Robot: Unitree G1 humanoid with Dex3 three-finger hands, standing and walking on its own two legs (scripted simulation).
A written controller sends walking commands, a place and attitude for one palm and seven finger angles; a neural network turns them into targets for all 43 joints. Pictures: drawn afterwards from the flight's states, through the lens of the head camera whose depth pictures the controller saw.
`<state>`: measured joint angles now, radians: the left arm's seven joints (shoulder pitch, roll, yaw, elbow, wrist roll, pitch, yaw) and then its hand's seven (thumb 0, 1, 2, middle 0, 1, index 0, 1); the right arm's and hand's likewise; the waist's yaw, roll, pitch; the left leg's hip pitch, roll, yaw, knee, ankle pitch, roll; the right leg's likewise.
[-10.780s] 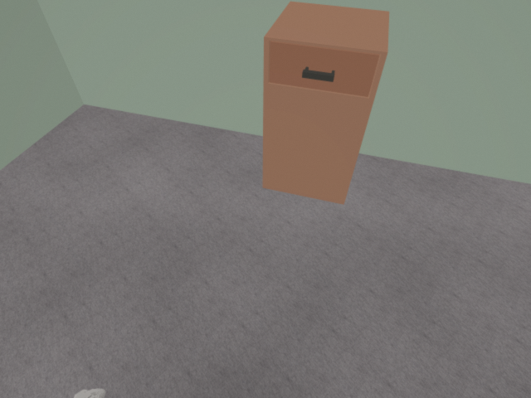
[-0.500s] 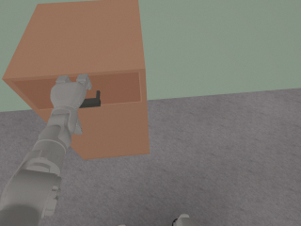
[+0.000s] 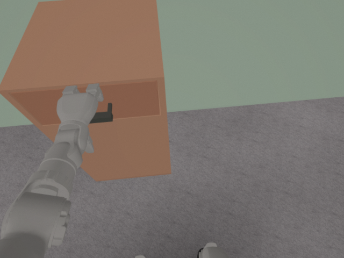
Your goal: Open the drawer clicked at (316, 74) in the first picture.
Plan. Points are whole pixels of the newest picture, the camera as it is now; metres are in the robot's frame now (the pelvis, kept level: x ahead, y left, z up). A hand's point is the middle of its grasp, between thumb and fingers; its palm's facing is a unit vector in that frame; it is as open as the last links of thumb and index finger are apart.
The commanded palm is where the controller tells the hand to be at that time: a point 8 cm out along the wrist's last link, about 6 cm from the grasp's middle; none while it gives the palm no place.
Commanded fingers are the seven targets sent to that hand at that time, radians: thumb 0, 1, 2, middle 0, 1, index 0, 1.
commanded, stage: move the hooked fingers above the handle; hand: left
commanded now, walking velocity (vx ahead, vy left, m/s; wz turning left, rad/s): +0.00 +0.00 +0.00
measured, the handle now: (92, 112) +0.52 +0.23 -0.04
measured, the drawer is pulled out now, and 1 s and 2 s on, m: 0.00 0.00 0.00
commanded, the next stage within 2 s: lower the fingers behind the handle in 0.30 s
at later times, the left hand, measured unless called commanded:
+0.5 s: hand (80, 122) +0.45 +0.23 +0.01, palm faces -0.06 -0.01 -1.00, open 13.8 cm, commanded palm +0.43 +0.23 +0.06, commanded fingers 0.00 -0.50 0.30 -0.30 -1.20 -0.30 -1.20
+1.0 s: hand (87, 128) +0.45 +0.23 -0.03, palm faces -0.05 -0.03 -1.00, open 13.8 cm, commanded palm +0.44 +0.23 +0.03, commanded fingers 0.00 -0.50 0.30 -0.30 -1.20 -0.30 -1.20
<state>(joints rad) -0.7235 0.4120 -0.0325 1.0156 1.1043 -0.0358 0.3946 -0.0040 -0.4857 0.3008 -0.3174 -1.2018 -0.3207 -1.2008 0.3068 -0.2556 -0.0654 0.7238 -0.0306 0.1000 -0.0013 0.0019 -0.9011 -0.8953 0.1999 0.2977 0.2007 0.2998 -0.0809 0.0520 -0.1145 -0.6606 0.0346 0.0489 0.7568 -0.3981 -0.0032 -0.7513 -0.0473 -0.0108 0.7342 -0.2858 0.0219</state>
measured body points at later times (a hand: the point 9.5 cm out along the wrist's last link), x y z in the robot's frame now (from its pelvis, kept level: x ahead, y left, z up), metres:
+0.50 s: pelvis +0.01 +0.00 +0.00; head +0.10 -0.02 +0.44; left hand +0.45 +0.23 +0.07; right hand +0.05 -0.28 -0.14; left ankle -0.03 +0.12 -0.71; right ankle +0.03 -0.14 -0.71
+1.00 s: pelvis -0.01 +0.01 -0.02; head +0.10 +0.00 +0.42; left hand +0.45 +0.23 +0.03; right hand +0.02 -0.27 -0.16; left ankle -0.03 +0.12 -0.71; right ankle +0.03 -0.14 -0.71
